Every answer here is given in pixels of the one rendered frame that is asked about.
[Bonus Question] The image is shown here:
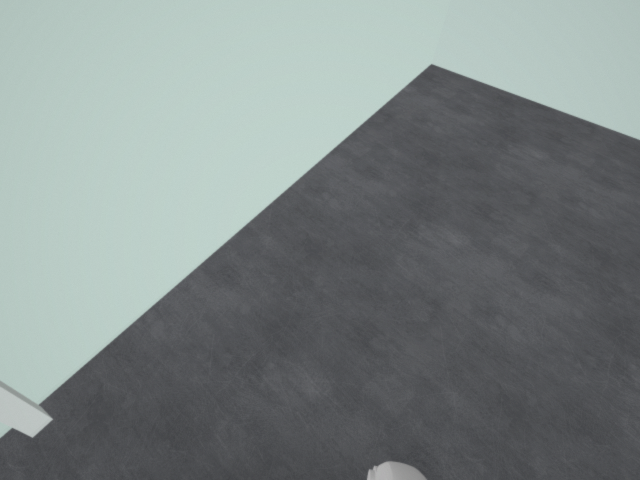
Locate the panel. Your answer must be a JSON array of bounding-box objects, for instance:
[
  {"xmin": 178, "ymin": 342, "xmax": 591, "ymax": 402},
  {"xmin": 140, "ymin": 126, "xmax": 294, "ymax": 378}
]
[{"xmin": 0, "ymin": 381, "xmax": 53, "ymax": 438}]

